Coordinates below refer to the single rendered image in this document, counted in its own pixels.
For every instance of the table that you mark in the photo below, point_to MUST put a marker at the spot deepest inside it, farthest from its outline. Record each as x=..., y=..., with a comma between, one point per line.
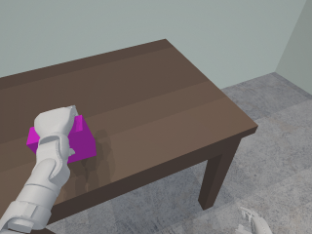
x=152, y=114

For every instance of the left robot forearm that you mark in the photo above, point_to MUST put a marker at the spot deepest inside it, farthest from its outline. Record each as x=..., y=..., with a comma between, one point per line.
x=32, y=208

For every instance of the left robot hand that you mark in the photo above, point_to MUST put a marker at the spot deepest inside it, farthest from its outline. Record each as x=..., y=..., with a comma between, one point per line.
x=59, y=120

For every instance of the right robot hand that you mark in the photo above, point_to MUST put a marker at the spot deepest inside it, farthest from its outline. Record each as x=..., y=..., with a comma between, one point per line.
x=258, y=224

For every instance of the sponge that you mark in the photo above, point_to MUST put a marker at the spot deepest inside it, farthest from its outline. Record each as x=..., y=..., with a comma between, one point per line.
x=80, y=139

